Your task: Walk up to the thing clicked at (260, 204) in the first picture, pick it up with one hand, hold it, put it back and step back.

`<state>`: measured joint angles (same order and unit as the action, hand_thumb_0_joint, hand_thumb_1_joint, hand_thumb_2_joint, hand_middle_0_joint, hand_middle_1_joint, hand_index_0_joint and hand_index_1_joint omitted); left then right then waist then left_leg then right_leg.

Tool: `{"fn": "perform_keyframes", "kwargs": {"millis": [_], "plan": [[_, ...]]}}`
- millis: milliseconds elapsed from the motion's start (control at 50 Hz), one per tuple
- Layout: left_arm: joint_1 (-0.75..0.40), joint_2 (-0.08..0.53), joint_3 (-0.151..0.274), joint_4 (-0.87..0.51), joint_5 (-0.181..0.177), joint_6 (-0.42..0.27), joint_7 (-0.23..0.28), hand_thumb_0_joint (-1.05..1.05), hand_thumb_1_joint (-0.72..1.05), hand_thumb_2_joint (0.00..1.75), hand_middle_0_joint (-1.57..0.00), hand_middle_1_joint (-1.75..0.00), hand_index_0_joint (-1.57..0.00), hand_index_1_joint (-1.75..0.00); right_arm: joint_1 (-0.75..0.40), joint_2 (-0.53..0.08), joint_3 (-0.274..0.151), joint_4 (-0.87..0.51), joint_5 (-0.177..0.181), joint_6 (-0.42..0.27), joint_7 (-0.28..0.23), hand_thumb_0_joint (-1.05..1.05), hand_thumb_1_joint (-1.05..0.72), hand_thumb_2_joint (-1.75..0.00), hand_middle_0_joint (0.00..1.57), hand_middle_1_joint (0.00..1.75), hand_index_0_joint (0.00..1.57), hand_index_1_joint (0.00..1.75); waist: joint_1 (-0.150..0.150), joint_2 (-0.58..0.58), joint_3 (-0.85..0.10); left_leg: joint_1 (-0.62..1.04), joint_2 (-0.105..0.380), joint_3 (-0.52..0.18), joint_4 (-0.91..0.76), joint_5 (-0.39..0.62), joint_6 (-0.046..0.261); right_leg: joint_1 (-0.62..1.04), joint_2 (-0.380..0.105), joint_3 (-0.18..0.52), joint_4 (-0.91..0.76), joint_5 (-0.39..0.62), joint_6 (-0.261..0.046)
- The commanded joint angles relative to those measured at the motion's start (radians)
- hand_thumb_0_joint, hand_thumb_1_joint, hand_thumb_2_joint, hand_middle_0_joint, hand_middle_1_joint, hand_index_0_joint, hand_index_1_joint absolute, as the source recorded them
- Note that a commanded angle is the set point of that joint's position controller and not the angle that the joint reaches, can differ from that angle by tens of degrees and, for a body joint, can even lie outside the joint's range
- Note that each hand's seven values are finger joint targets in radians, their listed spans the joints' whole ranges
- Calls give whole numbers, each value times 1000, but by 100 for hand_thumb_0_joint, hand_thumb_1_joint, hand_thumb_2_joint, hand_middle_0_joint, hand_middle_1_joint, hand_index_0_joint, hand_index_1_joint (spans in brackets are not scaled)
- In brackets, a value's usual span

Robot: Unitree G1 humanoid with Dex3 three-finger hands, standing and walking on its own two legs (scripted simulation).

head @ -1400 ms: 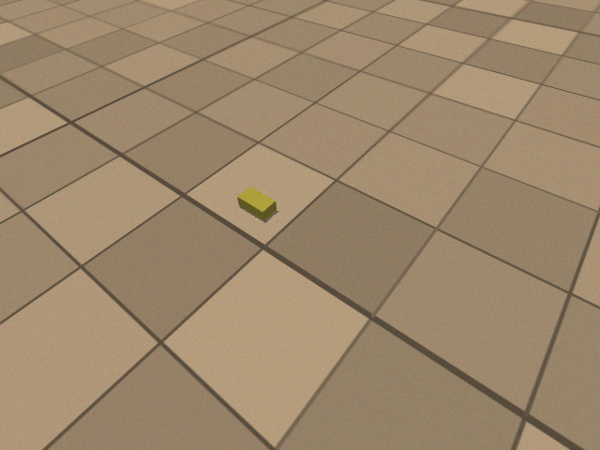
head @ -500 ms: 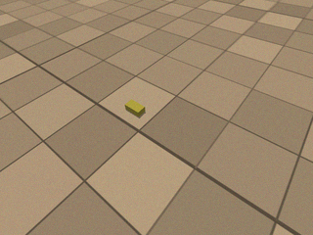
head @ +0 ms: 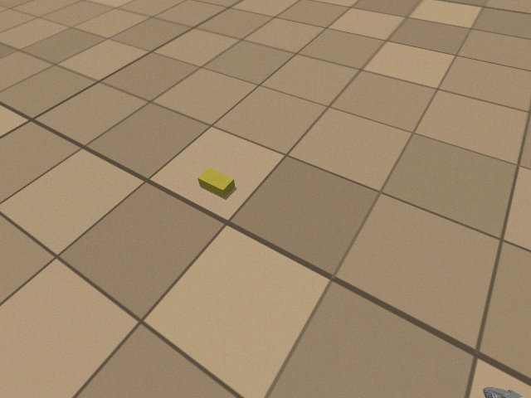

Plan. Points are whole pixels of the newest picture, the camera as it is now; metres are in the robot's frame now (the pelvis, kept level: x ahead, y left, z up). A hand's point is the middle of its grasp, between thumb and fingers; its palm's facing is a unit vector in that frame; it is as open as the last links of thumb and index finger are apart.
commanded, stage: walk up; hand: left
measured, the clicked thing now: (216, 182) +1.23 +0.32 -0.74
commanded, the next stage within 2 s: none
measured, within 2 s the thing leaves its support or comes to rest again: neither
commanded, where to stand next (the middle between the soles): +0.81 +0.30 m, yaw -31 degrees
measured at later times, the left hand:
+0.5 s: hand (121, 283) +0.36 +0.32 -0.11, palm faces -0.20 -0.84 -0.50, open 7.4 cm
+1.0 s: hand (103, 218) +0.55 +0.43 -0.15, palm faces -0.37 -0.80 -0.47, open 7.4 cm
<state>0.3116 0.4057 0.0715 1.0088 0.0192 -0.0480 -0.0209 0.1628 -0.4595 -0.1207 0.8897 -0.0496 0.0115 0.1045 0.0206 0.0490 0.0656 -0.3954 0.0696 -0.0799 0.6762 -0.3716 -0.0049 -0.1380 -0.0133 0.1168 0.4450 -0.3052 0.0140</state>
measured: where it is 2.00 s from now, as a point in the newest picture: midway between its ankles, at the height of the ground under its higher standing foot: (205, 274)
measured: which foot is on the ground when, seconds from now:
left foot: up 0.00-0.02, down 0.04-0.40, up 0.42-0.76, down 0.78-1.00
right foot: down 0.00-0.04, up 0.06-0.38, down 0.40-0.80, up 0.82-1.00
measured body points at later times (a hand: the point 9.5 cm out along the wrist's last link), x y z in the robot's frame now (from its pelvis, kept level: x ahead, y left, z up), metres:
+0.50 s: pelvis +0.18 +0.06 -0.02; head +0.18 +0.02 +0.43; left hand +0.37 +0.36 -0.08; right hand +0.13 -0.25 -0.16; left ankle +0.13 +0.19 -0.68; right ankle +0.20 -0.06 -0.74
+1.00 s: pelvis +0.39 +0.17 -0.01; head +0.42 +0.16 +0.44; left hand +0.57 +0.47 -0.12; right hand +0.33 -0.15 -0.11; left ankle +0.44 +0.26 -0.74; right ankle +0.38 +0.04 -0.69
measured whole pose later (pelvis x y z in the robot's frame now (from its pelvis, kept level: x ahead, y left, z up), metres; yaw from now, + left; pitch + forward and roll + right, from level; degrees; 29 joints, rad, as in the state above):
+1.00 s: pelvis +0.39 +0.17 -0.01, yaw -21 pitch -2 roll +0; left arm 0.31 0.47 0.04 0.92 -0.02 -0.09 0.03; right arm 0.30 -0.40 -0.09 0.75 -0.04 0.00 0.08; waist -0.05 -0.01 0.10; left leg -0.31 0.06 0.13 0.66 -0.32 0.03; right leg -0.53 -0.05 -0.05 1.03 -0.41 -0.03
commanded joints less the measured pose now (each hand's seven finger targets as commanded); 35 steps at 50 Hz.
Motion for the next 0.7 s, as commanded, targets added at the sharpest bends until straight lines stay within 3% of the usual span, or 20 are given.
{"fn": "perform_keyframes", "kwargs": {"millis": [0, 20, 40, 60, 100, 120, 140, 220, 260, 320, 340, 360, 380, 400, 420, 480, 520, 640, 660, 680], "plan": [[-167, 242, 45, -153, 13, -20, 24, 0, 90, 90, -20, -30, -20, -30, 209, -183, -76, -37, -8, -35, -15, 0, -90, -90, 20, 30, 20, 30, -192, -22, -76, 541, -50, 71, -153, 55, 35, -516, -57, 91, 172, -266, -123], [-107, 145, 17, -155, 10, -18, 32, 0, 90, 90, -20, -30, -20, -30, 298, -256, -91, -32, -22, -43, -28, 0, -90, -90, 20, 30, 20, 30, -223, 272, -118, 567, 113, -154, -337, -215, 65, -596, 77, -31, 512, -330, -95], [-109, 154, 5, -162, -13, -18, 48, 0, 90, 90, -20, -30, -20, -30, 177, -318, -92, -88, -12, -55, -31, 0, -90, -90, 20, 30, 20, 30, -164, 310, -66, 404, 343, -554, -542, -510, 154, -684, 77, -73, 718, -280, -73], [-120, 227, 7, -155, -11, -25, 52, 0, 90, 90, -20, -30, -20, -30, 72, -332, -95, -118, 14, -57, -30, 0, -90, -90, 20, 30, 20, 30, -126, 205, -3, 237, 365, -595, -582, -546, 212, -593, -17, -12, 755, -197, -86], [-19, 271, 28, -90, -31, -28, 30, 0, 90, 90, -20, -30, -20, -30, 30, -234, -64, -141, 12, -60, -35, 0, -90, -90, 20, 30, 20, 30, -54, 127, -5, 240, 249, -347, -503, -406, 196, -517, -61, -49, 690, -104, -68], [18, 282, 36, -68, -31, -28, 22, 0, 90, 90, -20, -30, -20, -30, 21, -210, -56, -150, 11, -64, -38, 0, -90, -90, 20, 30, 20, 30, -42, 142, -15, 272, 211, -253, -484, -307, 198, -489, -79, -72, 635, -75, -52], [-3, 274, 36, -68, -30, -28, 14, 0, 90, 90, -20, -30, -20, -30, 55, -201, -50, -141, 10, -66, -36, 0, -90, -90, 20, 30, 20, 30, -60, 150, -6, 267, 190, -190, -486, -229, 203, -466, -78, -99, 563, -82, -39], [-108, 228, 28, -132, -23, -30, -2, 0, 90, 90, -20, -30, -20, -30, 122, -205, -45, -143, 6, -66, -33, 0, -90, -90, 20, 30, 20, 30, -88, 109, 33, 288, 218, -92, -471, -9, 245, -410, -81, -128, 357, -66, -23], [-119, 223, 31, -145, -23, -35, -4, 0, 90, 90, -20, -30, -20, -30, 110, -202, -39, -161, 5, -64, -31, 0, -90, -90, 20, 30, 20, 30, -80, 74, 45, 236, 212, -38, -447, 39, 236, -328, -74, -141, 274, -10, -35], [-53, 205, 38, -138, -24, -44, 4, 0, 90, 90, -20, -30, -20, -30, 82, -190, -29, -189, 7, -49, -26, 0, -90, -90, 20, 30, 20, 30, -30, 19, -14, 149, 155, 85, -277, 200, 181, -88, -8, -217, 142, 82, -60], [51, 211, 48, -116, -24, -47, 15, 0, 90, 90, -20, -30, -20, -30, 54, -178, -22, -203, 13, -47, -25, 0, -90, -90, 20, 30, 20, 30, 36, -17, -76, 87, 130, 123, -144, 293, 155, 84, 3, -222, 88, 151, -72], [151, 269, 73, -99, -21, -51, 28, 0, 90, 90, -20, -30, -20, -30, 74, -140, -8, -216, 11, -48, -25, 0, -90, -90, 20, 30, 20, 30, 86, -143, -144, -7, 53, 195, 95, 318, 104, 267, -14, -169, 34, 84, -88], [216, 355, 101, -105, -11, -59, 44, 0, 90, 90, -20, -30, -20, -30, 119, -71, 16, -234, 13, -48, -26, 0, -90, -90, 20, 30, 20, 30, 102, -367, -169, -243, -62, 199, 347, -110, 46, 398, -239, 223, -66, -73, -160], [161, 394, 96, -147, -22, -56, 51, 0, 90, 90, -20, -30, -20, -30, 134, -153, -2, -230, 9, -31, -29, 0, -90, -90, 20, 30, 20, 30, 72, -270, -167, -343, -62, 42, 475, -205, 23, 339, -413, 595, -167, -251, -282], [95, 381, 90, -169, -35, -50, 57, 0, 90, 90, -20, -30, -20, -30, 116, -210, -18, -206, 8, -20, -37, 0, -90, -90, 20, 30, 20, 30, 46, -150, -90, -332, 9, -37, 515, -177, 8, 204, -434, 598, -173, -338, -333], [3, 324, 71, -210, -34, -58, 65, 0, 90, 90, -20, -30, -20, -30, 139, -195, -17, -170, 10, -16, -33, 0, -90, -90, 20, 30, 20, 30, -17, -103, 11, -289, 76, -40, 452, -51, 3, 31, -301, 296, -134, -98, -260], [-4, 315, 65, -218, -28, -69, 61, 0, 90, 90, -20, -30, -20, -30, 185, -171, -23, -149, 3, -10, -19, 0, -90, -90, 20, 30, 20, 30, -44, -149, 2, -199, 64, -4, 395, -1, -4, -71, -240, 162, -100, 64, -241], [-10, 366, 80, -244, -7, -88, 72, 0, 90, 90, -20, -30, -20, -30, 80, -156, -46, -209, -5, -10, 11, 0, -90, -90, 20, 30, 20, 30, -36, -178, 10, -101, 89, 47, 189, 123, -4, -227, -214, 81, -47, 18, -231], [18, 367, 79, -239, -6, -88, 71, 0, 90, 90, -20, -30, -20, -30, 45, -156, -49, -220, -5, -15, 13, 0, -90, -90, 20, 30, 20, 30, -26, -168, 10, -78, 75, 67, 143, 119, 1, -237, -206, 74, -28, 47, -225], [9, 378, 79, -239, -3, -89, 74, 0, 90, 90, -20, -30, -20, -30, 54, -160, -55, -223, -5, -18, 15, 0, -90, -90, 20, 30, 20, 30, -42, -175, -4, -38, 63, 86, 127, 123, 8, -246, -212, 71, 0, 89, -218]]}}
